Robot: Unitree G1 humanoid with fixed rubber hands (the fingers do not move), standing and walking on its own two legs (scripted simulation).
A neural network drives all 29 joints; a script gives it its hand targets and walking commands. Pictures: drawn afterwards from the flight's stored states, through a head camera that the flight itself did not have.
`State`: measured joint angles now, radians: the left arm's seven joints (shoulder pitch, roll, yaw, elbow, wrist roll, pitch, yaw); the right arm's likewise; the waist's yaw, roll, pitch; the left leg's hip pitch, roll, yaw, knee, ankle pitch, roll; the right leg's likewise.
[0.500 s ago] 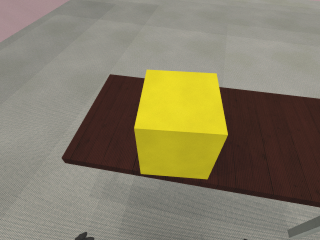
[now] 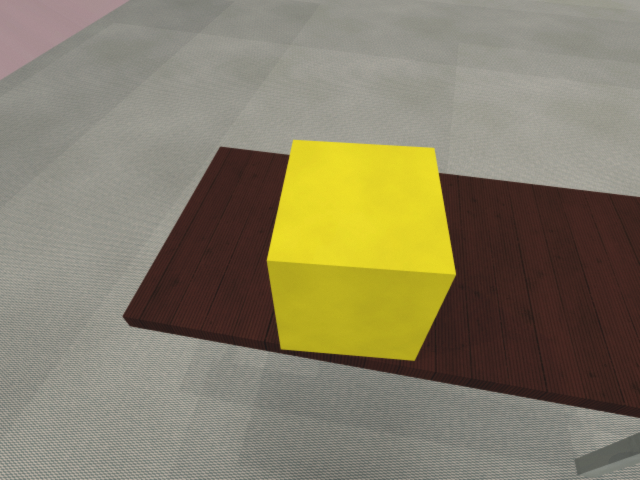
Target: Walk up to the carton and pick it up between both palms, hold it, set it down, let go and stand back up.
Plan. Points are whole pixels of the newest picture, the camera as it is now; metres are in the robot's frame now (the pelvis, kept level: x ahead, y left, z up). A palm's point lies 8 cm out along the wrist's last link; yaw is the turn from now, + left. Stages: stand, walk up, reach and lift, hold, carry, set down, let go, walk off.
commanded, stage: walk up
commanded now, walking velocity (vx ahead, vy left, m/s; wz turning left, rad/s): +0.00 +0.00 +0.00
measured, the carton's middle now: (354, 252) +0.49 -0.05 -0.06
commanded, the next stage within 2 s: none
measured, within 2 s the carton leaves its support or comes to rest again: neither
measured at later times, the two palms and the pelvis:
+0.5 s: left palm out of the picture +0.05 +0.23 -0.12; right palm out of the picture +0.06 -0.28 -0.13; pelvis +0.05 -0.01 +0.00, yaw -9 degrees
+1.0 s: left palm (138, 469) +0.17 +0.26 -0.13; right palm out of the picture +0.05 -0.24 -0.13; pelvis +0.08 +0.02 +0.00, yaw -16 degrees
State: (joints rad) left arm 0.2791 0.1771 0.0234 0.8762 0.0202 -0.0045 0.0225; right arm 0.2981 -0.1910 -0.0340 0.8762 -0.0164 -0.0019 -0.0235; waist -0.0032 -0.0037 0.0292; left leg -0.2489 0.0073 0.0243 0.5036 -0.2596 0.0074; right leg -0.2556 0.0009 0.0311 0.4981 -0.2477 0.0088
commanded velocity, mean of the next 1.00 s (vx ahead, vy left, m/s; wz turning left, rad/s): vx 0.00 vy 0.00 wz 0.00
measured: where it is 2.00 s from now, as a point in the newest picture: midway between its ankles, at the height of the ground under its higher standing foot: outside the picture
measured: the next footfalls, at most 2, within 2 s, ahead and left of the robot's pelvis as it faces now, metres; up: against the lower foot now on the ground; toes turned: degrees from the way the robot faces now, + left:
left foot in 0.60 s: +0.15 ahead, +0.10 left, +0.00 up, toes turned -7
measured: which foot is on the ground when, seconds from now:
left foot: down 0.00-0.34, up 0.36-0.58, down 0.60-1.00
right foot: down 0.00-1.00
